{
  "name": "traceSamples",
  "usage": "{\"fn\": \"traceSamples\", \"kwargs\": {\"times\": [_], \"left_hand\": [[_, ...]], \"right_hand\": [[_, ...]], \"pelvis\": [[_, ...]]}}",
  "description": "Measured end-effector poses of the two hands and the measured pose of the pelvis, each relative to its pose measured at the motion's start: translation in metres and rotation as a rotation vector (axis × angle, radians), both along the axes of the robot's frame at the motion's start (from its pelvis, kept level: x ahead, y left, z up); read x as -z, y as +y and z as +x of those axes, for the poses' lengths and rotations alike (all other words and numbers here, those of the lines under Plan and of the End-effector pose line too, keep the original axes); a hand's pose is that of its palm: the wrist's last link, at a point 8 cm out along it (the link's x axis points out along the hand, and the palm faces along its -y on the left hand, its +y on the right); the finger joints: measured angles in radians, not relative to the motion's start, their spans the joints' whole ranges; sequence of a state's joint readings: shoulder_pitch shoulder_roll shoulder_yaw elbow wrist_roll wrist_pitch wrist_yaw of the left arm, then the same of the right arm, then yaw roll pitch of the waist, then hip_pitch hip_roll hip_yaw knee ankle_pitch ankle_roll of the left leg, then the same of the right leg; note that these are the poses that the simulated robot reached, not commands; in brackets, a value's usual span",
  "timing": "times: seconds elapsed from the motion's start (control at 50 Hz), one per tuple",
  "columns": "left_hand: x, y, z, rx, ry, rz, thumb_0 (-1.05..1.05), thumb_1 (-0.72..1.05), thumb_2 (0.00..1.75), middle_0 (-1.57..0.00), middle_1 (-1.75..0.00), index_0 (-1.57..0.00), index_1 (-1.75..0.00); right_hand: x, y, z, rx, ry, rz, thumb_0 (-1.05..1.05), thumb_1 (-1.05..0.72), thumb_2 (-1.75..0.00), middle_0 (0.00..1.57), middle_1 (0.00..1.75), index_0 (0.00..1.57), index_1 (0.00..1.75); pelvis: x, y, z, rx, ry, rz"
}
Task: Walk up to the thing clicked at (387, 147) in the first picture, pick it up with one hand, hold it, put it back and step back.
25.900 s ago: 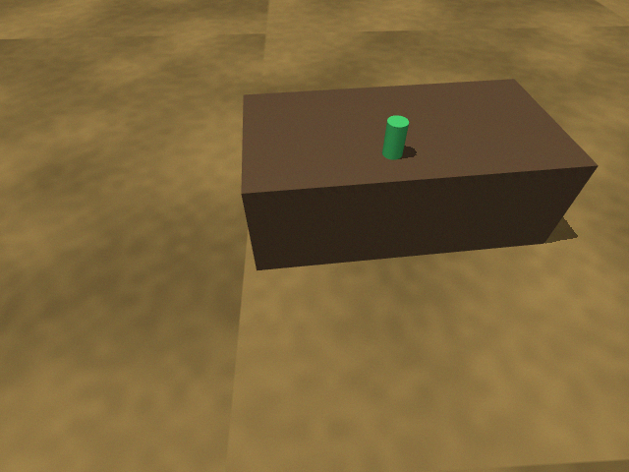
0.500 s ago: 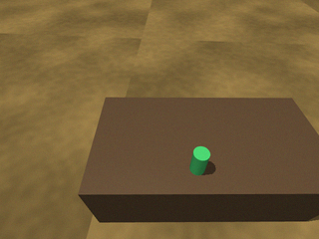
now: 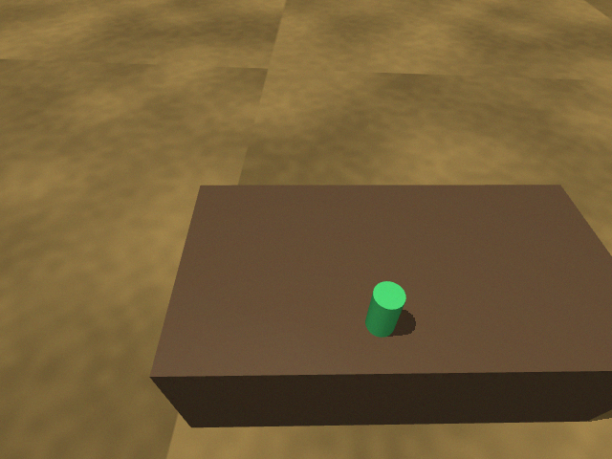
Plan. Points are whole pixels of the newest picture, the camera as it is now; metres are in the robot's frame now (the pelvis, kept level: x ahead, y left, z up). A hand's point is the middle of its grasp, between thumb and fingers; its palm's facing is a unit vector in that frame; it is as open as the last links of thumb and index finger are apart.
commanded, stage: stand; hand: right
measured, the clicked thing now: (384, 310) +0.49 -0.16 -0.30
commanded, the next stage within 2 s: step back in 0.94 s
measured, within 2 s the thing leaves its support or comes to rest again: neither
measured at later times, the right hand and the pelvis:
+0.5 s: hand out of the picture +0.06 -0.25 -0.16, palm faces -0.01 +0.94 -0.34, open 7.3 cm; pelvis +0.00 +0.00 +0.00, yaw +0 degrees
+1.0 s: hand out of the picture +0.08 -0.25 -0.16, palm faces -0.01 +0.94 -0.34, open 7.3 cm; pelvis +0.00 +0.00 +0.00, yaw +0 degrees
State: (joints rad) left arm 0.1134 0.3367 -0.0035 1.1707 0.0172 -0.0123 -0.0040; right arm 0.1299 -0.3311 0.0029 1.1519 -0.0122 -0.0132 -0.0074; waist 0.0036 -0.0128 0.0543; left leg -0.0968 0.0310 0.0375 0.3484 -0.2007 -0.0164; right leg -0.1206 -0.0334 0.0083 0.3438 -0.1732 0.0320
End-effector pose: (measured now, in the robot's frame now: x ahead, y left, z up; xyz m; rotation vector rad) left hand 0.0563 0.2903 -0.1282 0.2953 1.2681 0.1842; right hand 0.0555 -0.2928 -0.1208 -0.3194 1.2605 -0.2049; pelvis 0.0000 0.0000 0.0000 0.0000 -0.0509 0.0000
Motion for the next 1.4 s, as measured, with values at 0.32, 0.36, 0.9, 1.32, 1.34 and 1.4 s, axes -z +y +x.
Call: {"fn": "traceSamples", "kwargs": {"times": [0.32,0.36,0.9,1.32,1.34,1.4], "left_hand": [[-0.005,0.005,0.014,0.012,-0.029,0.010,0.00,0.90,0.90,-0.20,-0.30,-0.20,-0.30],[-0.005,0.006,0.012,0.012,-0.024,0.011,0.00,0.90,0.90,-0.20,-0.30,-0.20,-0.30],[-0.005,0.006,0.014,0.010,-0.020,0.012,0.00,0.90,0.90,-0.20,-0.30,-0.21,-0.30],[-0.001,0.006,-0.030,0.027,-0.039,0.100,0.00,0.90,0.90,-0.20,-0.30,-0.21,-0.30],[-0.001,0.006,-0.032,0.027,-0.042,0.101,0.00,0.90,0.90,-0.20,-0.30,-0.21,-0.30],[0.000,0.010,-0.034,0.026,-0.079,0.099,0.01,0.90,0.90,-0.20,-0.30,-0.21,-0.30]], "right_hand": [[-0.001,0.001,0.006,0.004,-0.015,0.001,0.00,-0.91,-0.90,0.20,0.30,0.21,0.30],[-0.001,0.001,0.006,0.006,-0.011,0.002,0.00,-0.91,-0.90,0.20,0.30,0.21,0.30],[-0.001,0.000,0.013,0.005,-0.009,0.005,0.00,-0.91,-0.90,0.20,0.30,0.21,0.30],[0.022,-0.038,0.004,-0.013,-0.086,-0.019,0.00,-0.91,-0.90,0.20,0.30,0.20,0.30],[0.022,-0.037,-0.001,-0.016,-0.083,-0.019,0.00,-0.91,-0.90,0.20,0.30,0.20,0.30],[0.021,-0.031,-0.024,-0.041,-0.044,-0.028,0.00,-0.91,-0.90,0.20,0.30,0.20,0.30]], "pelvis": [[-0.001,0.003,0.002,0.002,0.002,0.001],[-0.001,0.003,0.002,0.003,0.004,0.001],[-0.001,0.003,0.007,-0.002,0.008,0.000],[0.026,-0.015,-0.061,0.005,0.013,0.020],[0.025,-0.014,-0.065,0.002,0.018,0.019],[0.026,-0.009,-0.077,-0.019,0.031,0.011]]}}
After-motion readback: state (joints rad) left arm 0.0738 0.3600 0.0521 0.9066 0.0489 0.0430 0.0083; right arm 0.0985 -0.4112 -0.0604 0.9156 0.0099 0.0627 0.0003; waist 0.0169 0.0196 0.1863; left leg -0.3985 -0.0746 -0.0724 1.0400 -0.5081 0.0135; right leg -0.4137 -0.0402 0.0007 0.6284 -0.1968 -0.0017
